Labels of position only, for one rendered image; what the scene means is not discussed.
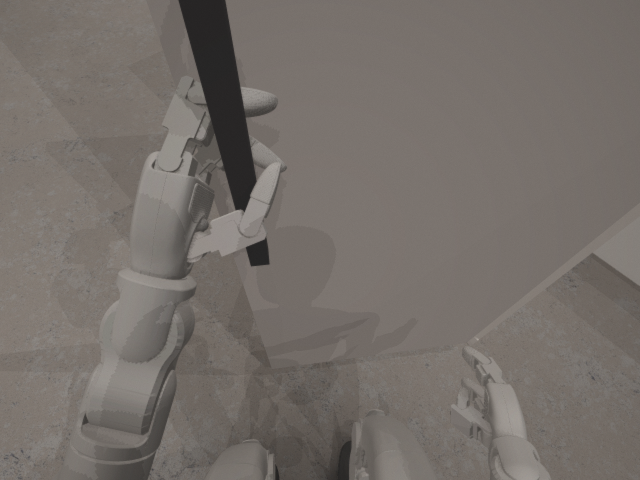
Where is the robot left shin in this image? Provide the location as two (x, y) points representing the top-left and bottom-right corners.
(242, 439), (263, 447)

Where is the robot shin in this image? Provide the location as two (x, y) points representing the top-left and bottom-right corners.
(242, 439), (263, 447)
(349, 409), (385, 480)

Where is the fridge door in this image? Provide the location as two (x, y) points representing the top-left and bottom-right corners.
(146, 0), (640, 369)

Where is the left robot forearm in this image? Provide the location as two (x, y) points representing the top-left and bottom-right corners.
(52, 267), (197, 480)

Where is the robot right hand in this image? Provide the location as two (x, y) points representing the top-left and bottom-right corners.
(451, 346), (528, 449)

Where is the robot right shin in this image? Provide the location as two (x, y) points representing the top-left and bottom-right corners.
(349, 409), (385, 480)

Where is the handle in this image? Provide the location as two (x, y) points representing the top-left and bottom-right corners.
(179, 0), (269, 266)

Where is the robot left hand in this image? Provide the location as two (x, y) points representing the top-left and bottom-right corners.
(130, 75), (287, 280)

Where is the right robot forearm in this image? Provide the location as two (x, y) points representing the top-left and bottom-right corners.
(488, 436), (551, 480)

